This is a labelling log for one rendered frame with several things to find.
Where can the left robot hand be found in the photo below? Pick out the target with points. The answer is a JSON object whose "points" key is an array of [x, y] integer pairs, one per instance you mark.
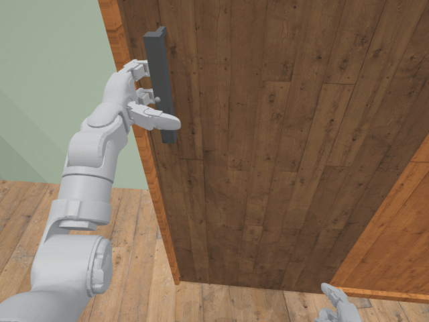
{"points": [[120, 89]]}

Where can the right robot hand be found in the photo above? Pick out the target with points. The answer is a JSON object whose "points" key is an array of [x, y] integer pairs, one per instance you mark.
{"points": [[345, 311]]}

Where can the handle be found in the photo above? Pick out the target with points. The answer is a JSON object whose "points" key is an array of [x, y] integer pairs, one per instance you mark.
{"points": [[158, 68]]}

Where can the robot left forearm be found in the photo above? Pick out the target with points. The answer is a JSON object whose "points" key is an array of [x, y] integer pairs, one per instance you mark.
{"points": [[88, 174]]}

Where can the wardrobe door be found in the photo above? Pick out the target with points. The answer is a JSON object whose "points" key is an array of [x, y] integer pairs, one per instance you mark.
{"points": [[392, 253], [297, 119]]}

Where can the left robot upper arm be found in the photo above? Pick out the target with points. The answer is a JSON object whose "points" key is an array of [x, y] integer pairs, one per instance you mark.
{"points": [[69, 271]]}

